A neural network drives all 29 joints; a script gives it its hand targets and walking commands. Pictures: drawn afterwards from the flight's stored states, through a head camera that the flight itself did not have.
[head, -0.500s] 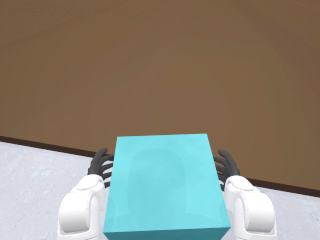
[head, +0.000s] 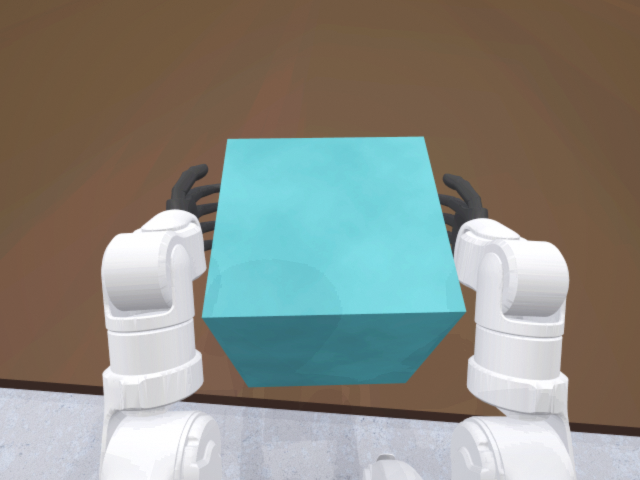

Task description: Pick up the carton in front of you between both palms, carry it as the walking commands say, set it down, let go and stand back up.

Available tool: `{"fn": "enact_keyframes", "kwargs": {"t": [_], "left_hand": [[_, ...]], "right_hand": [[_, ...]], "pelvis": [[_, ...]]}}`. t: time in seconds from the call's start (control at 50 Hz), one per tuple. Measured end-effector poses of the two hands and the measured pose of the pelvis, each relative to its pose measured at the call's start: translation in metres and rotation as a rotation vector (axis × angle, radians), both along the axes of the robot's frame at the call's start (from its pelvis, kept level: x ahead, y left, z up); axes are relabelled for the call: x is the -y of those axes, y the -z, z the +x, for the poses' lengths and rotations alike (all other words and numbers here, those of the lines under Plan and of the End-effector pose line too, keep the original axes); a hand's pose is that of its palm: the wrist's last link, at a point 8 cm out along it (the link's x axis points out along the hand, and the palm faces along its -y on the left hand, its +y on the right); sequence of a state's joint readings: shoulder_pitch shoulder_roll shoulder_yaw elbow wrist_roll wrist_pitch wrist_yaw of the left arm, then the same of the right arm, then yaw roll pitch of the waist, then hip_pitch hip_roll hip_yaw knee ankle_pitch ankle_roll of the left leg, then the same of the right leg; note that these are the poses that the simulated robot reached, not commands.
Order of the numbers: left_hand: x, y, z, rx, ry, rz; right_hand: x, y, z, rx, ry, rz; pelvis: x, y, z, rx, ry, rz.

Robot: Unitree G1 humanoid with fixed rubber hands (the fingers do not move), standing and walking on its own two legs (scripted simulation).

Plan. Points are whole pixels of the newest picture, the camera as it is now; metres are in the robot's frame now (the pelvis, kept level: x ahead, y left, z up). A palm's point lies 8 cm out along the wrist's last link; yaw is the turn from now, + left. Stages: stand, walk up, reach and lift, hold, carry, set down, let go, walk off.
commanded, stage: carry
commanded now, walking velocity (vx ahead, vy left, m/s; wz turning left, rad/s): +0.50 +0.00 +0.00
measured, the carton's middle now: (326, 275) +0.36 -0.01 +0.08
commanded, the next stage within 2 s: none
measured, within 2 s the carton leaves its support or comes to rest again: neither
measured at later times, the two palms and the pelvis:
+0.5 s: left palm (212, 73) +0.72 +0.15 +0.14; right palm (389, 72) +0.75 -0.15 +0.13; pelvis +0.34 -0.03 -0.01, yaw +0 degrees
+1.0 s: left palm out of the picture +1.10 +0.11 +0.27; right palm out of the picture +1.06 -0.18 +0.27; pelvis +0.69 +0.01 +0.08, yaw -2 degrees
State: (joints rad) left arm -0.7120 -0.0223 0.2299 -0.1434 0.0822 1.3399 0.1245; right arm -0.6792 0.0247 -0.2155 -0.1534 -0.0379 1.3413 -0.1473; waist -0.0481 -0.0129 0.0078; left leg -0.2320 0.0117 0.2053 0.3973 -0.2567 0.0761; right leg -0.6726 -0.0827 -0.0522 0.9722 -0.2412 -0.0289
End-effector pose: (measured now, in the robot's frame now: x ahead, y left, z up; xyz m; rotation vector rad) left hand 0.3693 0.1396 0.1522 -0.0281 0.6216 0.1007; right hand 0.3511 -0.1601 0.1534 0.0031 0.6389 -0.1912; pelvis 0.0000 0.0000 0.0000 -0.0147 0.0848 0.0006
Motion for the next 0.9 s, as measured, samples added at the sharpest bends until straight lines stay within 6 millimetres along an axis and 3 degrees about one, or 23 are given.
{"fn": "enact_keyframes", "kwargs": {"t": [0.12,0.22,0.32,0.4,0.52,0.64,0.68,0.76,0.9], "left_hand": [[0.001,-0.008,0.104,-0.015,-0.026,0.035],[0.003,0.002,0.183,-0.034,-0.077,0.076],[-0.001,0.028,0.237,-0.133,-0.126,0.041],[-0.006,0.03,0.282,-0.09,-0.166,0.001],[-0.017,0.013,0.366,0.03,-0.175,-0.018],[-0.017,0.007,0.485,0.005,-0.076,-0.016],[-0.008,0.005,0.522,-0.027,-0.019,-0.005],[0.012,-0.014,0.575,-0.088,0.045,0.01],[0.032,-0.077,0.667,-0.017,0.094,-0.02]], "right_hand": [[0.002,-0.003,0.116,-0.016,-0.053,0.0],[0.003,0.016,0.213,-0.034,-0.108,0.036],[-0.001,0.038,0.278,-0.132,-0.111,0.065],[-0.006,0.036,0.329,-0.091,-0.096,0.095],[-0.016,0.022,0.41,0.027,-0.083,0.119],[-0.016,0.014,0.501,0.007,-0.031,0.048],[-0.007,0.01,0.522,-0.024,0.006,0.024],[0.01,-0.004,0.553,-0.086,0.074,0.036],[0.027,-0.07,0.632,-0.011,0.134,0.045]], "pelvis": [[0.014,0.01,0.087,-0.004,-0.013,0.013],[0.03,0.032,0.161,0.011,-0.029,0.012],[0.038,0.017,0.217,-0.013,-0.026,0.029],[0.039,0.009,0.265,-0.027,-0.023,0.042],[0.026,0.009,0.356,-0.023,0.002,0.042],[-0.001,0.006,0.464,0.001,0.018,0.05],[-0.009,-0.004,0.49,0.008,0.018,0.047],[-0.021,-0.039,0.536,0.005,0.022,0.037],[-0.025,-0.08,0.621,-0.009,0.04,-0.009]]}}
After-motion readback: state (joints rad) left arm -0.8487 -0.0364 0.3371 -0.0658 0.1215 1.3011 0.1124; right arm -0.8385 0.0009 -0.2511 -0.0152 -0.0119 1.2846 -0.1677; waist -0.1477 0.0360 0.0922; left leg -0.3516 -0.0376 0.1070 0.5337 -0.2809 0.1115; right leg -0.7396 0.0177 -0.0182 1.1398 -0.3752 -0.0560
